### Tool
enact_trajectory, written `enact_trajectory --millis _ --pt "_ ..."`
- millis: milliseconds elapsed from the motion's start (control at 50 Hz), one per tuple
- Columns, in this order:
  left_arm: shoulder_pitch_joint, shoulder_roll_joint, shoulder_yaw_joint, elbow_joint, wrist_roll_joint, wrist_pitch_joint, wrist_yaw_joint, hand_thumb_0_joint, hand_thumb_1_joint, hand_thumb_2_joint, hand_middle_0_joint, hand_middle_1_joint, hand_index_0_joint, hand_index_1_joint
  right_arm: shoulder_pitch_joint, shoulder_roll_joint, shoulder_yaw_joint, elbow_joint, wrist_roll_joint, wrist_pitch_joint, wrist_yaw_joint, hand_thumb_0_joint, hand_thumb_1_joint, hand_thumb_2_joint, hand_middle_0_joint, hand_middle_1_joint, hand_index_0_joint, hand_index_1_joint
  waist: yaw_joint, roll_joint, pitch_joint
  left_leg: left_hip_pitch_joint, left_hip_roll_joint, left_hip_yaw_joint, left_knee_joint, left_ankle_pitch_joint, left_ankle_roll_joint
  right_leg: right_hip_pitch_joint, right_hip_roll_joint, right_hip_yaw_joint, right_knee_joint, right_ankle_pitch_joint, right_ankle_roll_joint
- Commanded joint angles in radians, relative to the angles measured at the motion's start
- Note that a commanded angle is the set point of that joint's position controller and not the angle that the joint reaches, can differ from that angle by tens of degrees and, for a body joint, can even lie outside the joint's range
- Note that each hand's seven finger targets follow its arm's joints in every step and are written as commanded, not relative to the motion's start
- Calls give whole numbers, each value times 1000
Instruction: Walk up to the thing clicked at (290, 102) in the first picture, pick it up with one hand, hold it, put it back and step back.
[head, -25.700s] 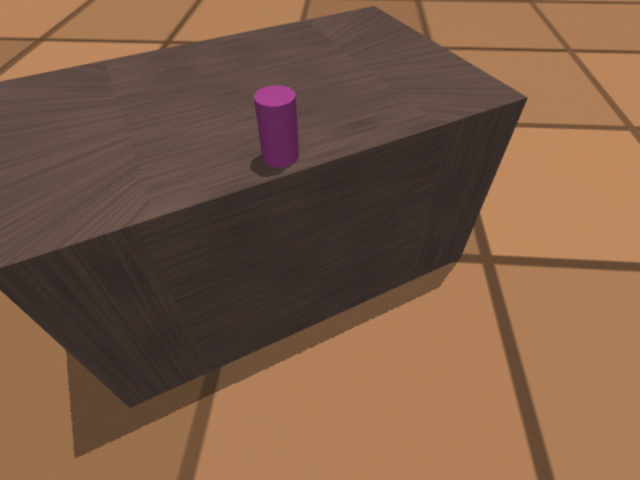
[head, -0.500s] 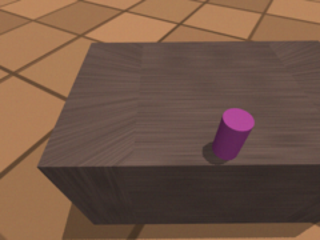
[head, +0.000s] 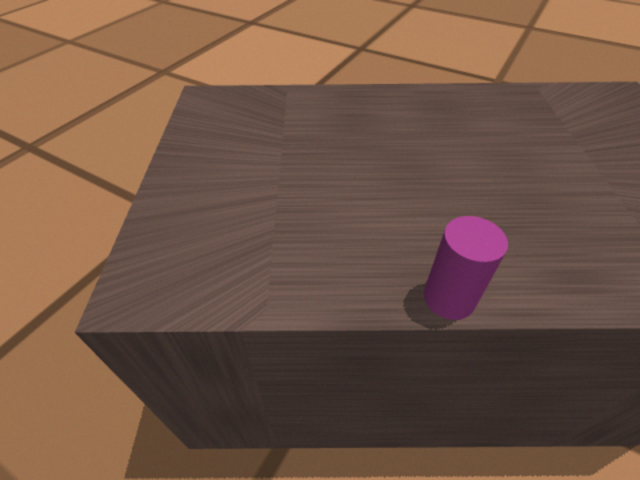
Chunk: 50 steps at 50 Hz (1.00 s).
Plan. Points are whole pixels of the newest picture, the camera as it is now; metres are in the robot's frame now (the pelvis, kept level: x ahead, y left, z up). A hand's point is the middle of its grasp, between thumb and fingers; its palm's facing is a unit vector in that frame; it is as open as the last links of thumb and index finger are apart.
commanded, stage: stand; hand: right
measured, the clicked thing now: (461, 270) +0.41 -0.20 -0.01
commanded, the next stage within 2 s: none
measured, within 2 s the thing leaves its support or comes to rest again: neither
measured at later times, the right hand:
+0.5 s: hand out of the picture +0.07 -0.25 -0.16, palm faces -0.03 +0.94 -0.35, open 7.5 cm
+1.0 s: hand out of the picture +0.08 -0.25 -0.16, palm faces -0.04 +0.94 -0.34, open 7.4 cm
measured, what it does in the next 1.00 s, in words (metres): stands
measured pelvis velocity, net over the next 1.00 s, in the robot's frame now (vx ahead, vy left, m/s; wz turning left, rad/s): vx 0.00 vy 0.01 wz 0.01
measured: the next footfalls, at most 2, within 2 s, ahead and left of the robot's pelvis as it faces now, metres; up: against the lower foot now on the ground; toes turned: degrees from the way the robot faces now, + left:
none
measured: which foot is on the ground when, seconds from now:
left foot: down 0.00-1.00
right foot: down 0.00-1.00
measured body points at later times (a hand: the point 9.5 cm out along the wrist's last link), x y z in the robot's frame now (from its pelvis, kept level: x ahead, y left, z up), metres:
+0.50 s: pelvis +0.00 +0.00 +0.00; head +0.01 +0.01 +0.45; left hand +0.06 +0.31 -0.14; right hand +0.07 -0.30 -0.13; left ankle +0.01 +0.14 -0.75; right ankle -0.03 -0.13 -0.75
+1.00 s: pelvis +0.00 +0.01 +0.00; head +0.02 +0.01 +0.45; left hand +0.07 +0.31 -0.13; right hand +0.08 -0.29 -0.13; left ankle +0.01 +0.14 -0.75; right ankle -0.03 -0.13 -0.75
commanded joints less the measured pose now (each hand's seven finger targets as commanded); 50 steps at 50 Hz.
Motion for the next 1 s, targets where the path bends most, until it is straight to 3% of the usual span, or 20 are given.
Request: enact_trajectory --millis 0,40,100,180,260,340,400,480,660,840,920,980 --pt "-29 217 38 -56 -4 -27 13 0 900 900 -200 -300 -200 -301 -34 -212 -39 -62 -1 -18 -9 0 -202 -792 200 300 200 300 3 -7 -54 31 96 -68 -30 152 49 -30 -116 87 -67 159 -31" --pt "-28 211 36 -56 -6 -28 13 0 900 900 -200 -300 -200 -301 -34 -213 -37 -60 0 -19 -7 0 -362 -900 200 300 200 300 4 -1 -50 36 96 -71 -35 180 43 -41 -111 80 -63 166 -27" --pt "-23 215 38 -58 -5 -28 14 0 900 900 -200 -300 -200 -301 -35 -213 -38 -63 0 -20 -10 0 -602 -900 200 300 200 300 5 3 -71 49 100 -70 -21 223 46 -24 -116 80 -55 217 -29" --pt "-25 211 36 -56 -6 -27 14 0 900 900 -200 -300 -200 -301 -33 -213 -36 -62 1 -18 -10 0 -900 -900 200 300 200 300 2 3 -49 34 97 -68 -25 191 44 -32 -114 78 -61 183 -26" --pt "-24 210 36 -61 -6 -27 14 0 900 900 -200 -300 -200 -301 -29 -215 -38 -62 0 -18 -10 0 -900 -900 200 300 200 300 2 9 -64 32 98 -69 -24 201 43 -18 -115 79 -61 195 -28" --pt "-30 212 38 -57 -5 -23 12 0 900 900 -200 -300 -200 -301 -29 -209 -36 -60 -1 -16 -10 0 -900 -900 200 300 200 300 0 2 -35 8 95 -75 -47 118 44 -37 -111 76 -64 108 -28" --pt "-18 209 36 -58 -4 -25 11 0 900 900 -200 -300 -200 -301 -35 -212 -39 -61 1 -19 -9 0 -900 -900 200 300 200 300 7 7 -52 25 99 -76 -33 181 50 -23 -115 75 -62 163 -29" --pt "-21 211 39 -59 -6 -25 12 0 900 900 -200 -300 -200 -301 -26 -212 -38 -62 -1 -20 -10 0 -900 -900 200 300 200 300 6 5 -61 27 99 -74 -33 194 50 -21 -118 76 -56 168 -29" --pt "-18 206 38 -59 -6 -22 10 0 900 900 -200 -300 -200 -301 -28 -218 -41 -58 1 -21 -9 0 -900 -900 200 300 200 300 2 15 -40 17 90 -82 -46 137 43 -39 -113 75 -62 113 -30" --pt "-16 208 35 -62 -8 -24 12 0 900 900 -200 -300 -200 -301 -33 -214 -39 -56 1 -22 -9 0 -900 -900 200 300 200 300 5 0 -57 38 97 -78 -33 197 45 -33 -118 75 -51 164 -29" --pt "-9 210 35 -63 -7 -27 15 0 900 900 -200 -300 -200 -301 -33 -215 -40 -59 2 -21 -10 0 -900 -900 200 300 200 300 6 0 -85 56 101 -73 -13 277 51 -11 -122 69 -41 249 -26" --pt "-17 214 36 -64 -7 -28 17 0 900 900 -200 -300 -200 -301 -28 -211 -40 -59 2 -18 -10 0 -900 -900 200 300 200 300 1 -10 -73 44 97 -71 -17 245 47 -17 -120 68 -47 221 -23"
